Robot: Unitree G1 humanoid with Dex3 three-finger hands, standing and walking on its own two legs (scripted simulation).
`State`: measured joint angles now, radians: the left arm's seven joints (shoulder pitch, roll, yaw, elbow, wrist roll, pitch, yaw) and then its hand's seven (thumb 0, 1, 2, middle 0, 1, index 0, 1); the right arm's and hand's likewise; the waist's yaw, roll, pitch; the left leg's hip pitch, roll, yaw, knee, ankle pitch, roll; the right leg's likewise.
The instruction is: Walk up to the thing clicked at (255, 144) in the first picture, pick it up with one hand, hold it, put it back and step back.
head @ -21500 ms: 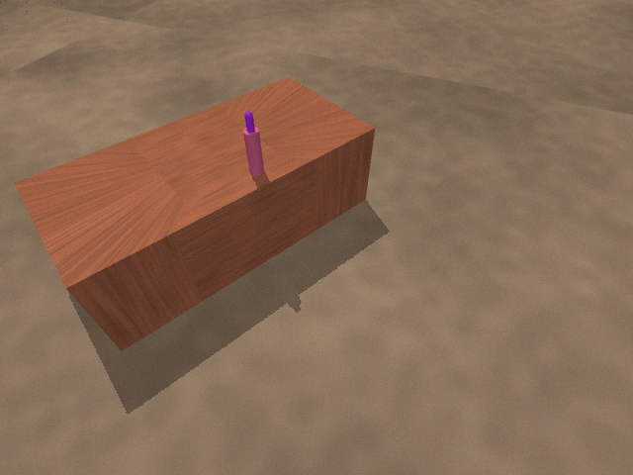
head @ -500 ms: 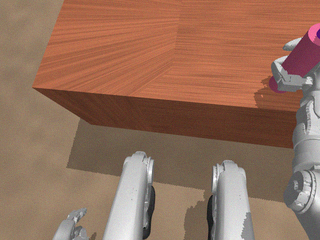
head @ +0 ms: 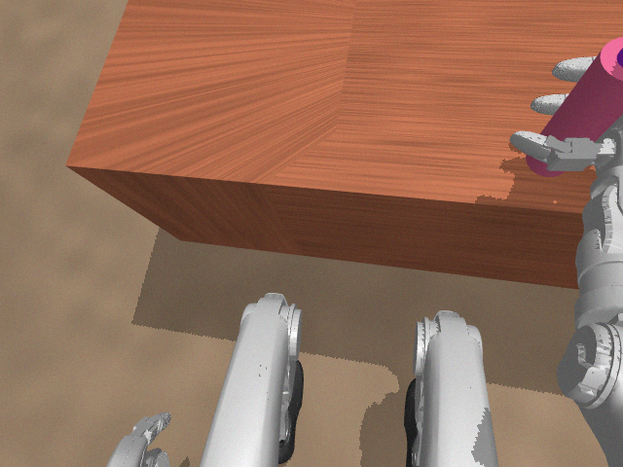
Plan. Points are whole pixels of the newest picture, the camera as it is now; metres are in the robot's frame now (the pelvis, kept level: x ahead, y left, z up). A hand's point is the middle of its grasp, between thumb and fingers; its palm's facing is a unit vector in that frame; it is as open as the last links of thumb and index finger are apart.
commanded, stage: open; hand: right
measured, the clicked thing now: (599, 98) +0.51 -0.24 +0.06
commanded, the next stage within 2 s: withdraw in 0.04 s
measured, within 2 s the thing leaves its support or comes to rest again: rests again in 1.60 s
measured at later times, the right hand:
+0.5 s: hand out of the picture +0.53 -0.28 +0.11, palm faces +0.25 +0.97 -0.06, open 13.6 cm
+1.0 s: hand out of the picture +0.47 -0.39 +0.23, palm faces +0.45 +0.80 -0.39, open 17.0 cm
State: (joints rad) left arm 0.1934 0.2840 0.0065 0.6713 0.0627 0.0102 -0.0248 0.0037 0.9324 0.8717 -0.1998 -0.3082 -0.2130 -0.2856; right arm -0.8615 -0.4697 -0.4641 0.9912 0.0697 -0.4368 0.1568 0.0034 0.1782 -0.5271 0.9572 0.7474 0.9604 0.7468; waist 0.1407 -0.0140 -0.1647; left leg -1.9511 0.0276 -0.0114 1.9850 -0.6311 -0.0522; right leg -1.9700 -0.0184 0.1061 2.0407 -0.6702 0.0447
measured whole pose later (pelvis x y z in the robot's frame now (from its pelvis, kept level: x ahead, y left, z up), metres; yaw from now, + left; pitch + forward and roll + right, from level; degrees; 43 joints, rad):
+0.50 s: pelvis +0.01 +0.00 +0.04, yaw +0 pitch +33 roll +4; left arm 0.18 0.28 0.00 0.66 0.02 0.04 0.01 0.00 0.91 0.88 -0.20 -0.30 -0.20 -0.29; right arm -0.87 -0.59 -0.54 0.92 0.07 -0.33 0.19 0.00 0.19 -0.32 0.40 0.35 0.39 0.35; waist 0.13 -0.02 -0.17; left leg -1.81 0.03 0.00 1.86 -0.63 -0.05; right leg -1.83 -0.03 0.10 1.92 -0.67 0.04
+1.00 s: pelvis +0.05 -0.01 +0.22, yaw -1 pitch +22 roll +5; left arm 0.29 0.26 -0.03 0.61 -0.01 0.11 0.01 0.00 0.89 0.90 -0.20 -0.30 -0.20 -0.30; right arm -0.70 -0.73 -0.46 1.11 -0.10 -0.07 -0.05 -0.01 0.45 -0.09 0.07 0.06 0.08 0.06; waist 0.11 0.00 -0.12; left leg -1.09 0.01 0.04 1.17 -0.47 -0.04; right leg -1.13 -0.07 0.08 1.28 -0.53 0.03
